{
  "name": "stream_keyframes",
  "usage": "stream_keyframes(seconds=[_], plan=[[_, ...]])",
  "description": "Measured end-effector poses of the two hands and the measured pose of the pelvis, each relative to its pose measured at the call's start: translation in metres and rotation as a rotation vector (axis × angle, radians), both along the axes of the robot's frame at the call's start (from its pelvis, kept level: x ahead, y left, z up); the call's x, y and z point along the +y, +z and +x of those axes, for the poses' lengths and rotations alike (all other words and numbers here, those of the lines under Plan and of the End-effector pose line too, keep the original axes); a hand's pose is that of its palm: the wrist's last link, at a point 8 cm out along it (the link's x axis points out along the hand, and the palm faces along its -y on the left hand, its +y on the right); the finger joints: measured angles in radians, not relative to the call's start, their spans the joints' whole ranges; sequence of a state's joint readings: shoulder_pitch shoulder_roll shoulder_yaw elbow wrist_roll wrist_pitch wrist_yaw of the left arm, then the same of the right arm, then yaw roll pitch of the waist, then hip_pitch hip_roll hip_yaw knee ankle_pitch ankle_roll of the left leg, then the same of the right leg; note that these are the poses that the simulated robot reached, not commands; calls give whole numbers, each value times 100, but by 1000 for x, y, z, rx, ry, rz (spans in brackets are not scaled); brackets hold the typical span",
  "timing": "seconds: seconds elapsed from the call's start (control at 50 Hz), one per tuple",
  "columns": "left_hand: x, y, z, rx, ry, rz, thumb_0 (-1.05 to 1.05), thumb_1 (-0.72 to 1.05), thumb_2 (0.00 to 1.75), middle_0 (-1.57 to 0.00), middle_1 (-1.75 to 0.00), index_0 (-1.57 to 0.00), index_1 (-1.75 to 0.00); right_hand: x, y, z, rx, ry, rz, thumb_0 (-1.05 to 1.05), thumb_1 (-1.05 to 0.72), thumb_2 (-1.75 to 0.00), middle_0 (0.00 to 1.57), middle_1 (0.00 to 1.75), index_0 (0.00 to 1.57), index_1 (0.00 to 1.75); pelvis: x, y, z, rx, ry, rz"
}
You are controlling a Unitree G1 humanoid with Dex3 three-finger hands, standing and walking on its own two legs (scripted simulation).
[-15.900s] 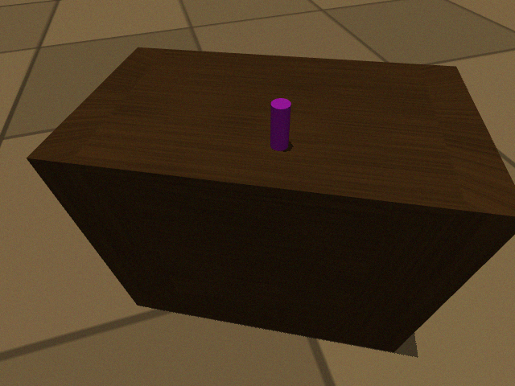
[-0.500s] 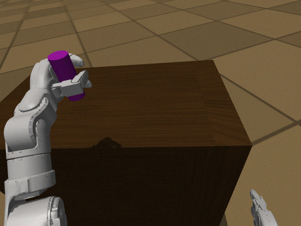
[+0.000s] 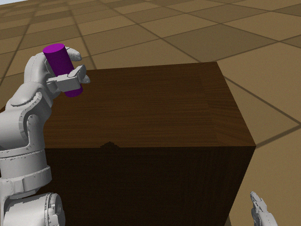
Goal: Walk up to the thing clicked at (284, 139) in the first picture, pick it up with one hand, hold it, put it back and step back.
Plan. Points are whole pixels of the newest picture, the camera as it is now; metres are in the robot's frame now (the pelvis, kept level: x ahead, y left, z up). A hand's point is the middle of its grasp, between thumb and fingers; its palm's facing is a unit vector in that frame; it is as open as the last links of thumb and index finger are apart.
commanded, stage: hold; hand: left
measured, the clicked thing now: (65, 72) +0.35 +0.19 +0.31
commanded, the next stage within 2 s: none
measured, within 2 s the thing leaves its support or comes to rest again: neither
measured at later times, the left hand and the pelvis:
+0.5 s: hand (66, 65) +0.33 +0.17 +0.33, palm faces +0.09 -1.00 -0.02, open 5.0 cm; pelvis +0.00 +0.00 +0.00, yaw +0 degrees
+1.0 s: hand (67, 65) +0.33 +0.17 +0.34, palm faces +0.09 -1.00 -0.02, open 5.0 cm; pelvis -0.01 +0.00 +0.00, yaw +0 degrees
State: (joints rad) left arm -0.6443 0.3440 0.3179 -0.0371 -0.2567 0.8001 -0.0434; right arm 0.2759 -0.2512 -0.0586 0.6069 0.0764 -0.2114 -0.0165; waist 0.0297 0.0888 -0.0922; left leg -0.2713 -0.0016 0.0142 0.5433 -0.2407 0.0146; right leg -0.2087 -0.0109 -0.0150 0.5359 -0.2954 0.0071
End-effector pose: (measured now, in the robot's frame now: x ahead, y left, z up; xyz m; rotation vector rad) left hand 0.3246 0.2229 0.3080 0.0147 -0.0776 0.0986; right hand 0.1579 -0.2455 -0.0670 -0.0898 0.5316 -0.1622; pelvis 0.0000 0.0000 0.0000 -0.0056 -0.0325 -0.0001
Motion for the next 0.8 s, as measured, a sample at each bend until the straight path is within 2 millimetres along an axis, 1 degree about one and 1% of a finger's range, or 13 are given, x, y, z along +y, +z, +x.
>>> stream_keyframes(seconds=[0.24, 0.48, 0.64, 0.8], plan=[[-1, 13, -8, -12, -6, 6, -1, 17, 119, -103, -120, -104, -119, 0, -1, 3, -6, 4, 6, -1, 54, -5, 5, 5, 6, 5, 0, -1, 0, 0, 4, 1], [-2, 26, -15, -15, -6, 9, -1, 17, 119, -103, -120, -104, -119, 0, 3, 2, -40, 6, 12, -1, 54, -5, 5, 5, 6, 5, 0, -1, -4, -7, 2, 2], [-5, 25, -18, 3, -18, 7, -1, 17, 119, -103, -120, -104, -119, 2, 1, -3, -38, 10, 19, -1, 54, -5, 5, 5, 6, 5, 1, -1, -7, -7, 2, 2], [-4, 22, -19, 4, -9, 1, -1, 17, 119, -103, -120, -104, -119, 0, 0, -6, -37, -4, 17, -1, 54, -5, 5, 5, 6, 5, 1, -2, -9, -5, -1, 2]])
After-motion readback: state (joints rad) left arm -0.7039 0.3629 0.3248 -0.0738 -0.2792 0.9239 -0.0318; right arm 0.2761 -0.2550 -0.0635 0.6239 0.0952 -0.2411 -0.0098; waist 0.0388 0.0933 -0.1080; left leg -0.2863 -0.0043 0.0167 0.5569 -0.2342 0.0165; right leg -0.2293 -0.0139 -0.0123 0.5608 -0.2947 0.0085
